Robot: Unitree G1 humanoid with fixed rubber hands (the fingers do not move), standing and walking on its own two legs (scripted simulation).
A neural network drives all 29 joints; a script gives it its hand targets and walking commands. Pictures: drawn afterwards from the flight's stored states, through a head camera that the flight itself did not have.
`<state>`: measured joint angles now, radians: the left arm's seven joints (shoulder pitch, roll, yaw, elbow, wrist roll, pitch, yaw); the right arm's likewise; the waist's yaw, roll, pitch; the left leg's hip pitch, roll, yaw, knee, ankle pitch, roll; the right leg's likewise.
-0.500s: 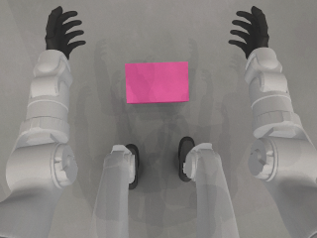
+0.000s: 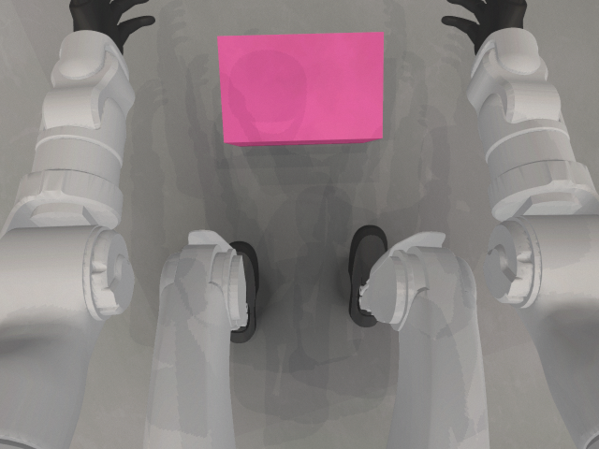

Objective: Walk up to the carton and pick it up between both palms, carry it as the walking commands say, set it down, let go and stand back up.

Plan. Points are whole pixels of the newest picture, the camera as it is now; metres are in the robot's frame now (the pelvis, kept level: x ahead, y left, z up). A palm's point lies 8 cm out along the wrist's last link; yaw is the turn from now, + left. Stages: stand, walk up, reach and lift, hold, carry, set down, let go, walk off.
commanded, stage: reach and lift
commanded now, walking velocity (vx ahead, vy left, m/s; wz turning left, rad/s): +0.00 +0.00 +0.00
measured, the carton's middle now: (301, 97) +0.50 +0.00 -0.36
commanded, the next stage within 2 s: none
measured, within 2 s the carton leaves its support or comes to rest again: neither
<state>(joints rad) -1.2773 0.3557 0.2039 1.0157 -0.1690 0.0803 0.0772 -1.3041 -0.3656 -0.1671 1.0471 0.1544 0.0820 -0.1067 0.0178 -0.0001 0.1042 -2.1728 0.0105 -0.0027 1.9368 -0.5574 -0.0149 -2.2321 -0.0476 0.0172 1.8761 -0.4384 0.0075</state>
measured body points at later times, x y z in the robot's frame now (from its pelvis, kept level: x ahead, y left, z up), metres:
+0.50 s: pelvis +0.00 +0.00 -0.08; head +0.37 +0.00 +0.15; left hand +0.53 +0.20 -0.29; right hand +0.54 -0.21 -0.28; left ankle +0.10 +0.12 -0.41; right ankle +0.13 -0.13 -0.41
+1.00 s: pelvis -0.01 +0.00 -0.09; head +0.37 +0.00 +0.14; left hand +0.53 +0.20 -0.29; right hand +0.54 -0.20 -0.29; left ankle +0.10 +0.12 -0.41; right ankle +0.13 -0.13 -0.41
